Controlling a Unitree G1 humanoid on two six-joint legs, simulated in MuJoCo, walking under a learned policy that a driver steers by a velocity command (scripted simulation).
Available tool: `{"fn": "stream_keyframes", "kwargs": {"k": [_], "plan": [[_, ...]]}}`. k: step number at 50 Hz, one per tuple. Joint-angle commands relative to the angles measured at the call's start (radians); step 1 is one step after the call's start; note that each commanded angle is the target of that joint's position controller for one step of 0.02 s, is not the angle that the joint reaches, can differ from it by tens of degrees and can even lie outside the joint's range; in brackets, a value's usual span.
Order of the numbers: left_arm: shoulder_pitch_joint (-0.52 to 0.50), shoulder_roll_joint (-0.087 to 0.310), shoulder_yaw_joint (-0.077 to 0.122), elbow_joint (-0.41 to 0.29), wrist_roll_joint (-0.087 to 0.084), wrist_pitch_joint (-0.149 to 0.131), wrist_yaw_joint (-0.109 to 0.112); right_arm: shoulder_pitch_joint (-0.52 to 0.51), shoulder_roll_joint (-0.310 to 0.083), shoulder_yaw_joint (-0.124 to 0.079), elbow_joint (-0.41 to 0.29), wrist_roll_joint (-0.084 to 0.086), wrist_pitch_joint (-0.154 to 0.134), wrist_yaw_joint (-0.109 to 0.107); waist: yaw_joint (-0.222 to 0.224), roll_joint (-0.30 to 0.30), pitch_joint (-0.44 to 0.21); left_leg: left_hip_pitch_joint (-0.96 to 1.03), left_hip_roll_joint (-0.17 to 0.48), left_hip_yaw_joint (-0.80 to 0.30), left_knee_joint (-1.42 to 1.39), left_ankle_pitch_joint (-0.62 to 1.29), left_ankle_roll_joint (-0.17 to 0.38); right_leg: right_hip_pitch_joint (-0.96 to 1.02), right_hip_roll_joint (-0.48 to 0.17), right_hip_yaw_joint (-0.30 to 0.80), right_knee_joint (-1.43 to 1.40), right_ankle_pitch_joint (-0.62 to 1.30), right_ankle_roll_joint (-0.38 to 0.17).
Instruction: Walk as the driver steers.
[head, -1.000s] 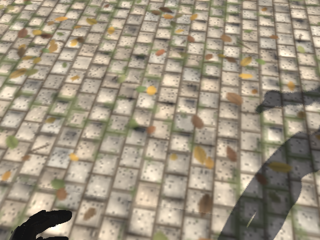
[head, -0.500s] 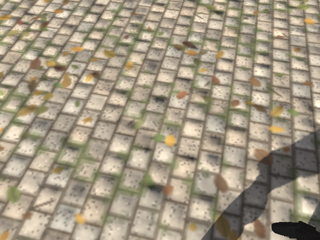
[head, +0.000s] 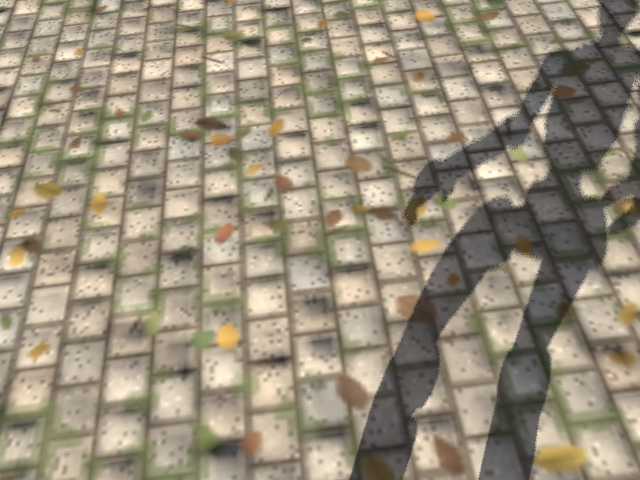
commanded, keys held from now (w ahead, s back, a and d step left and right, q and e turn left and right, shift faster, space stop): e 0.22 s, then w+e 0.78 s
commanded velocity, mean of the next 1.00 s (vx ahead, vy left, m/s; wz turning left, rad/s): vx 0.29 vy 0.00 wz -0.59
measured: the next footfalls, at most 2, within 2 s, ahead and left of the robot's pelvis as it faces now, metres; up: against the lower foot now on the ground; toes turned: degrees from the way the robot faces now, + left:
left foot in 0.40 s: +0.11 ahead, +0.12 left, +0.00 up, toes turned -18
right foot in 0.86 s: +0.28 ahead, -0.26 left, +0.00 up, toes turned -33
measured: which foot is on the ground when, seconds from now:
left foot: up 0.00-0.38, down 0.40-0.88, up 0.90-1.00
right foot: down 0.00-0.40, up 0.42-0.84, down 0.86-1.00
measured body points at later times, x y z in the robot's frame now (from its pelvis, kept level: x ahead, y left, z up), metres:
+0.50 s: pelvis +0.06 +0.01 +0.01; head +0.08 +0.02 +0.46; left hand +0.29 +0.24 -0.09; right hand +0.08 -0.30 -0.10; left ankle +0.07 +0.13 -0.73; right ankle +0.03 -0.10 -0.69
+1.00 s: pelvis +0.24 -0.15 +0.00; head +0.27 -0.18 +0.45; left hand +0.53 -0.02 -0.09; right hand +0.15 -0.44 -0.12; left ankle +0.25 +0.05 -0.63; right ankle +0.25 -0.24 -0.73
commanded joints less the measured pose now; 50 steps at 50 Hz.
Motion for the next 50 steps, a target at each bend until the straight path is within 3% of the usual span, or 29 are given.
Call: {"fn": "stream_keyframes", "kwargs": {"k": [1,2,3,4,6,11,15,17,19,20,21,22,23,24,25,29,32,36,39,41,42,43,44,45,46,47,48,49,50], "plan": [[0.105,0.233,0.059,-0.053,0.025,-0.051,0.003,-0.079,-0.098,-0.025,-0.097,0.007,-0.012,-0.005,0.051,-0.180,-0.179,-0.335,-0.081,-0.195,0.456,-0.196,-0.014,0.305,-0.303,0.444,-0.249,0.566,-0.299],[0.054,0.211,0.055,-0.054,0.008,-0.064,0.006,-0.057,-0.095,-0.028,-0.085,0.016,-0.011,-0.013,0.022,-0.137,-0.165,-0.347,-0.064,-0.217,0.445,-0.109,-0.001,0.297,-0.257,0.380,-0.240,0.511,-0.243],[0.013,0.174,0.043,-0.062,-0.008,-0.066,0.010,-0.046,-0.103,-0.033,-0.070,0.007,-0.010,-0.021,0.009,-0.115,-0.164,-0.346,-0.053,-0.231,0.422,-0.055,0.000,0.288,-0.234,0.350,-0.236,0.485,-0.206],[-0.016,0.162,0.035,-0.067,-0.012,-0.063,0.017,-0.042,-0.109,-0.036,-0.070,0.000,-0.009,-0.026,-0.006,-0.133,-0.162,-0.310,-0.059,-0.233,0.419,-0.010,-0.005,0.253,-0.216,0.331,-0.237,0.504,-0.195],[-0.020,0.151,0.028,-0.075,-0.004,-0.059,0.025,-0.020,-0.098,-0.037,-0.066,0.005,-0.012,-0.024,-0.017,-0.145,-0.186,-0.265,-0.083,-0.232,0.397,0.045,-0.015,0.244,-0.189,0.313,-0.236,0.531,-0.196],[-0.006,0.176,0.038,-0.075,-0.008,-0.046,0.035,-0.049,-0.067,-0.024,-0.079,0.010,-0.014,-0.017,0.009,-0.152,-0.175,-0.203,-0.108,-0.251,0.151,0.073,-0.038,0.245,-0.169,0.358,-0.224,0.425,-0.198],[-0.002,0.174,0.035,-0.070,-0.015,-0.044,0.024,-0.059,-0.084,-0.026,-0.090,0.023,-0.032,0.004,0.031,-0.190,-0.131,-0.111,-0.129,-0.241,-0.010,0.063,-0.011,0.136,-0.137,0.464,-0.302,-0.154,-0.201],[-0.006,0.172,0.032,-0.067,-0.014,-0.047,0.018,-0.039,-0.091,-0.029,-0.091,0.029,-0.053,0.015,0.021,-0.198,-0.111,-0.041,-0.138,-0.235,-0.098,0.048,0.013,0.098,-0.123,0.505,-0.300,-0.235,-0.193],[-0.036,0.155,0.023,-0.072,-0.019,-0.045,0.020,0.048,-0.084,-0.034,-0.062,0.033,-0.075,0.020,-0.037,-0.172,-0.108,0.126,-0.136,-0.216,-0.280,0.156,0.045,0.023,-0.075,0.504,-0.253,-0.288,-0.154],[-0.045,0.123,0.014,-0.077,-0.018,-0.047,0.023,0.125,-0.106,-0.044,-0.038,0.029,-0.082,0.017,-0.068,-0.132,-0.121,0.273,-0.079,-0.249,-0.338,0.180,0.074,-0.080,-0.027,0.462,-0.170,-0.318,-0.110],[-0.032,0.042,-0.008,-0.080,-0.015,-0.049,0.023,0.238,-0.160,-0.055,-0.016,0.010,-0.082,0.009,-0.086,0.037,-0.176,0.434,0.125,-0.455,-0.397,0.029,0.136,-0.224,0.072,0.311,0.132,-0.372,-0.042],[-0.056,0.065,-0.002,-0.135,-0.030,-0.064,0.021,0.261,-0.236,-0.067,-0.009,-0.021,-0.089,0.017,-0.072,0.198,-0.083,0.400,0.291,-0.806,-0.523,-0.226,0.259,-0.467,0.146,0.201,0.309,-0.340,-0.021],[-0.069,0.131,0.012,-0.136,-0.024,-0.076,0.016,0.187,-0.194,-0.058,-0.035,-0.015,-0.100,0.014,-0.048,0.166,-0.006,0.342,0.314,-0.815,-0.540,-0.296,0.292,-0.517,0.049,0.219,0.429,-0.256,-0.006],[-0.049,0.157,0.023,-0.116,-0.023,-0.077,0.009,0.136,-0.134,-0.043,-0.051,0.004,-0.103,0.003,-0.033,0.151,0.024,0.338,0.258,-0.708,-0.541,-0.256,0.256,-0.538,0.027,0.207,0.468,-0.172,0.009],[-0.026,0.149,0.026,-0.094,-0.019,-0.075,0.007,0.124,-0.109,-0.035,-0.061,0.012,-0.102,-0.004,-0.028,0.131,0.013,0.354,0.212,-0.616,-0.538,-0.177,0.216,-0.534,0.014,0.189,0.492,-0.117,0.023],[-0.066,0.067,0.006,-0.108,-0.026,-0.092,-0.015,0.200,-0.098,-0.026,-0.045,-0.001,-0.108,-0.015,-0.067,0.090,0.006,0.345,0.152,-0.355,-0.562,0.173,0.192,-0.523,-0.026,0.128,0.512,0.074,0.059],[-0.111,0.043,-0.006,-0.139,-0.027,-0.094,-0.026,0.234,-0.114,-0.028,-0.040,0.000,-0.105,-0.012,-0.087,0.082,0.011,0.344,0.139,-0.238,-0.569,0.312,0.199,-0.499,-0.045,0.086,0.398,0.154,0.076],[-0.196,0.009,-0.025,-0.176,-0.027,-0.099,-0.054,0.268,-0.151,-0.036,-0.033,0.014,-0.097,-0.008,-0.113,0.078,0.046,0.318,0.147,-0.125,-0.576,0.377,0.190,-0.391,-0.052,0.007,0.182,0.219,0.059],[-0.207,0.025,-0.020,-0.190,-0.030,-0.097,-0.071,0.284,-0.181,-0.045,-0.024,0.033,-0.088,-0.003,-0.091,0.078,0.054,0.358,0.176,-0.074,-0.537,0.537,0.174,-0.302,-0.028,-0.040,0.081,0.159,0.008],[-0.131,0.074,0.006,-0.181,-0.022,-0.091,-0.072,0.282,-0.212,-0.055,-0.025,0.041,-0.079,-0.006,-0.022,0.107,-0.026,0.391,0.178,-0.020,-0.368,0.969,0.153,-0.133,0.045,-0.092,0.051,0.079,-0.043],[0.010,0.115,0.031,-0.145,-0.024,-0.086,-0.068,0.273,-0.216,-0.055,-0.028,0.045,-0.074,-0.009,0.065,0.097,-0.110,0.356,0.162,0.014,-0.184,1.106,0.133,0.064,0.089,-0.109,0.001,0.107,-0.080],[0.186,0.173,0.066,-0.096,-0.030,-0.075,-0.051,0.283,-0.191,-0.044,-0.036,0.040,-0.078,-0.013,0.151,0.061,-0.200,0.204,0.128,0.030,0.051,1.038,0.099,0.344,0.106,-0.072,-0.025,0.139,-0.119],[0.273,0.264,0.083,-0.071,-0.040,-0.067,-0.028,0.325,-0.069,-0.005,-0.079,-0.011,-0.087,-0.008,0.123,-0.178,-0.293,-0.171,0.034,0.017,0.414,0.257,0.049,0.687,-0.129,0.316,-0.046,0.053,-0.218],[0.256,0.299,0.075,-0.110,-0.037,-0.088,-0.034,0.324,-0.043,0.018,-0.133,-0.002,-0.123,0.001,0.084,-0.279,-0.496,-0.378,-0.126,-0.202,0.665,-0.179,0.027,0.809,-0.329,0.887,-0.248,-0.188,-0.390],[0.240,0.203,0.048,-0.099,-0.023,-0.105,-0.043,0.189,-0.149,-0.012,-0.154,0.041,-0.145,0.008,0.138,-0.142,-0.393,-0.481,-0.070,-0.286,0.700,-0.083,0.042,0.743,-0.298,0.782,-0.311,-0.183,-0.319],[0.204,0.173,0.036,-0.084,-0.019,-0.116,-0.043,0.148,-0.142,-0.007,-0.174,0.053,-0.159,0.010,0.109,-0.137,-0.252,-0.496,-0.035,-0.265,0.642,0.006,0.063,0.595,-0.260,0.637,-0.314,-0.105,-0.286],[0.130,0.149,0.026,-0.090,-0.020,-0.121,-0.041,0.154,-0.128,-0.005,-0.160,0.032,-0.163,0.002,0.056,-0.050,-0.178,-0.435,0.006,-0.265,0.559,0.074,0.062,0.437,-0.210,0.526,-0.314,0.001,-0.255],[0.074,0.126,0.018,-0.101,-0.012,-0.123,-0.039,0.173,-0.133,-0.011,-0.152,0.012,-0.157,0.000,0.014,-0.064,-0.138,-0.369,0.030,-0.271,0.487,0.118,0.056,0.322,-0.172,0.448,-0.327,0.097,-0.242],[0.039,0.116,0.013,-0.113,-0.001,-0.124,-0.035,0.192,-0.132,-0.013,-0.146,0.008,-0.145,0.004,-0.015,-0.088,-0.121,-0.316,0.040,-0.273,0.466,0.148,0.050,0.244,-0.148,0.412,-0.353,0.142,-0.240]]}}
